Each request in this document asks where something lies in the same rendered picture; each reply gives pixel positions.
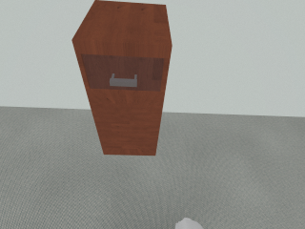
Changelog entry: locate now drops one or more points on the drawer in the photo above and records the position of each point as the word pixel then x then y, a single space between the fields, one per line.
pixel 100 67

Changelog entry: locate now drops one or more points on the cabinet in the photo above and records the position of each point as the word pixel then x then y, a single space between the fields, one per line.
pixel 127 121

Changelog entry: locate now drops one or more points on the right robot thigh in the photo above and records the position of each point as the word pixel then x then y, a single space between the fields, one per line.
pixel 188 224

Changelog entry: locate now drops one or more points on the handle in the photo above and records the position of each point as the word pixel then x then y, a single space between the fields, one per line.
pixel 123 82

